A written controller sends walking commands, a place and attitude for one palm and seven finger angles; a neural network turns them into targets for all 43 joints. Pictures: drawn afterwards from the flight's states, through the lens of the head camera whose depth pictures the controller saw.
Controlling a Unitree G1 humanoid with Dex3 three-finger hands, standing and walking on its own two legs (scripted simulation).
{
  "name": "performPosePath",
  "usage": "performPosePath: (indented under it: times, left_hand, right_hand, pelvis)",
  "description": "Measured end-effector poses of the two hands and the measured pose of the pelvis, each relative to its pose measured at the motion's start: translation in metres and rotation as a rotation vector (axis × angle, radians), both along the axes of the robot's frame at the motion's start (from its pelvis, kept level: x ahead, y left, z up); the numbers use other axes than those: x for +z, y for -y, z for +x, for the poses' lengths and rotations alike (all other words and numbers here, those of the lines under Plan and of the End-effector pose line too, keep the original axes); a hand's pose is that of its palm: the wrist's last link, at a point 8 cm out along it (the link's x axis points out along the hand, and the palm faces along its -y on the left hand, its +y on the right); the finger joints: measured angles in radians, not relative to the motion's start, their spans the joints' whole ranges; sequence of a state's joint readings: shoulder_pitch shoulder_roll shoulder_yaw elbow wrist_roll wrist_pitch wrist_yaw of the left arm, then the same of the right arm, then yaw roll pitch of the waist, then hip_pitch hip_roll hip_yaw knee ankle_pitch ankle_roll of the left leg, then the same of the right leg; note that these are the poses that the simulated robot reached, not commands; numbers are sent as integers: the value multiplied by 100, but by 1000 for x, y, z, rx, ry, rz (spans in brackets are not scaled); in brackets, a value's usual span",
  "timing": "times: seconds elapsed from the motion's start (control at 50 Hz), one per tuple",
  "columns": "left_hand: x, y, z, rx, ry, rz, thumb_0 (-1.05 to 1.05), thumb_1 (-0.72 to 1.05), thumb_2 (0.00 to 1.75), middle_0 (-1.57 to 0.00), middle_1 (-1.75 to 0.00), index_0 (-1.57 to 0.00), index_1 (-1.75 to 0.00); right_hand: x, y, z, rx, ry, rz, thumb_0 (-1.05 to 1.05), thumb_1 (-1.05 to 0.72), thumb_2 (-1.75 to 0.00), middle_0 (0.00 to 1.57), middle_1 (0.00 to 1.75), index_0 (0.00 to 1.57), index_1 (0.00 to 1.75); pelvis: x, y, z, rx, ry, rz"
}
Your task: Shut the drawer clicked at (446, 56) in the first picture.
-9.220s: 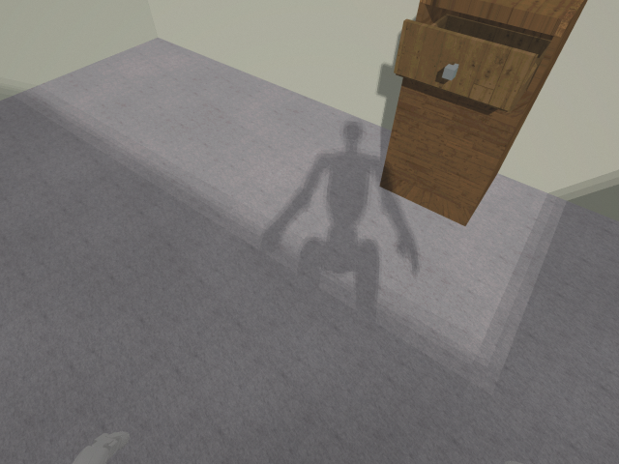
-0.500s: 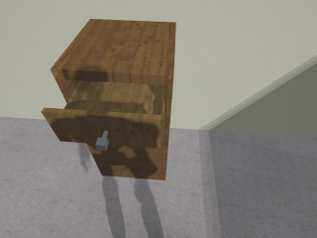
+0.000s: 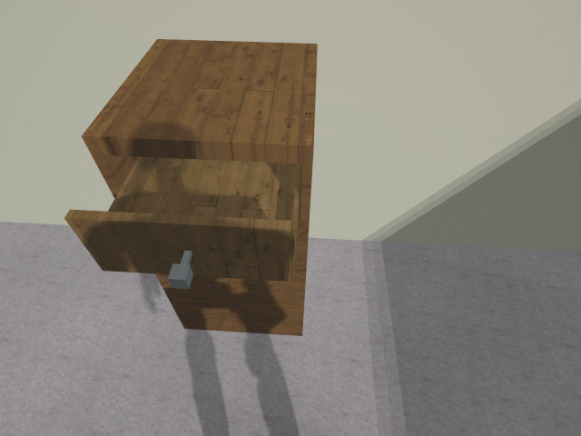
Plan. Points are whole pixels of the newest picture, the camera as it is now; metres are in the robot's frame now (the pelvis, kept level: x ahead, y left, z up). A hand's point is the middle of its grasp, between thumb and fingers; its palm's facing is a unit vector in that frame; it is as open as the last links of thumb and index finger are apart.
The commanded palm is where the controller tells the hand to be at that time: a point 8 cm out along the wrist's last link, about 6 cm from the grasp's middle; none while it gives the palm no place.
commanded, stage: come to a stop and stand still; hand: left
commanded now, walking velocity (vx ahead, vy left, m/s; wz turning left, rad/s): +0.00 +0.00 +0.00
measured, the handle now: (183, 268) +0.39 +0.22 -0.05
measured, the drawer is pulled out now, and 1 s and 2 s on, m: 0.16 0.16 0.16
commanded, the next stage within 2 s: look again from close up in 0.10 s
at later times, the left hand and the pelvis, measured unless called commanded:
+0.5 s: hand out of the picture -0.03 +0.14 -0.18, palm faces +0.04 -0.99 -0.15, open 7.4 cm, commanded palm none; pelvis +0.00 -0.01 +0.00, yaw +0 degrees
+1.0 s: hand out of the picture +0.10 +0.19 -0.07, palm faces +0.20 -0.95 -0.25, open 7.0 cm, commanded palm +0.09 +0.20 -0.06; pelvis -0.03 +0.00 -0.01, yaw +1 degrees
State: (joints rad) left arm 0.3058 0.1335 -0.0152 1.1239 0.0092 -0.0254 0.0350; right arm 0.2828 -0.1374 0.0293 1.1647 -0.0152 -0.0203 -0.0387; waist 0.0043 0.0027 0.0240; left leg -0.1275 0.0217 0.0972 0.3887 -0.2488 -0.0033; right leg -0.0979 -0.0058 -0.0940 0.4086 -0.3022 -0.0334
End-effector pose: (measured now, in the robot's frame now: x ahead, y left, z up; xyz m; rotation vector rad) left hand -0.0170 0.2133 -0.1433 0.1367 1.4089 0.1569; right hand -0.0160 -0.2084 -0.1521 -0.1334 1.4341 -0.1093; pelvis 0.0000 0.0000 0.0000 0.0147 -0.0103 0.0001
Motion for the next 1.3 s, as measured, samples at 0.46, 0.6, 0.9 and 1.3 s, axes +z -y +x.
performPosePath:
  times: [0.46,0.6,0.9,1.3]
  left_hand:
    - [-4,19,-16,16,-23,-36,0,91,89,-19,-30,-20,-30]
    - [-3,21,-23,19,-34,-37,0,91,89,-19,-30,-20,-30]
    - [23,-2,0,46,157,59,7,97,89,-21,-30,-21,-31]
    - [94,40,127,-136,1272,-175,1,91,89,-51,-63,-51,-64]
  right_hand:
    - [2,2,-7,-12,-5,-2,1,-92,-90,20,30,20,30]
    - [1,2,-11,-15,-10,4,1,-92,-90,20,30,20,30]
    - [4,14,-6,-13,126,-32,3,-93,-90,20,30,20,30]
    - [61,34,180,216,959,-111,1,-91,-90,20,30,20,30]
  pelvis:
    - [0,5,-3,-2,9,-1]
    - [0,7,-6,-2,9,-1]
    - [-3,5,-15,-17,3,-7]
    - [-69,6,-63,13,-166,11]
